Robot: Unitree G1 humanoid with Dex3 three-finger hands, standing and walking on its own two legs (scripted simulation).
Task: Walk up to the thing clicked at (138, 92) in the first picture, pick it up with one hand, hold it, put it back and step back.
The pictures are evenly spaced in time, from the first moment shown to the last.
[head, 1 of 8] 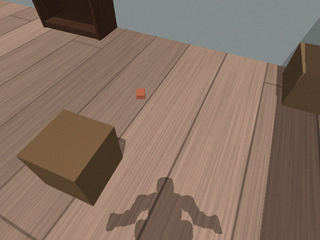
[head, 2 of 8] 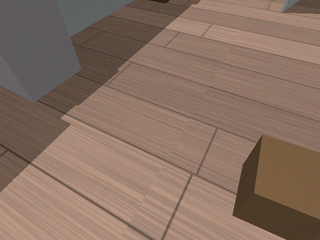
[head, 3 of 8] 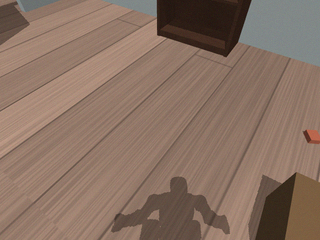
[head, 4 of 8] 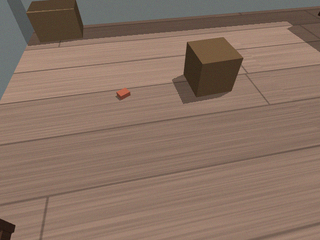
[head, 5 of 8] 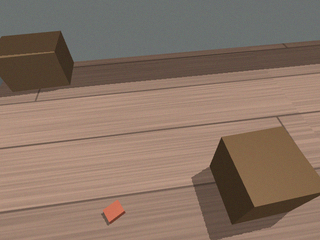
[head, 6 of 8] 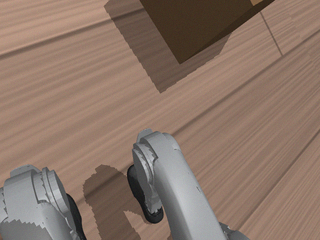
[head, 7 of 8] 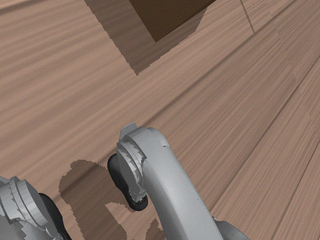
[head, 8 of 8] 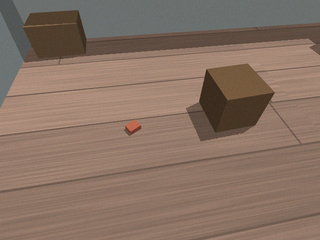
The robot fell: no
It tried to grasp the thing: yes
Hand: left
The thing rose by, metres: 0.66
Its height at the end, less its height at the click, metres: +0.00
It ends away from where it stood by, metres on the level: 0.02
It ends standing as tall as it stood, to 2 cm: yes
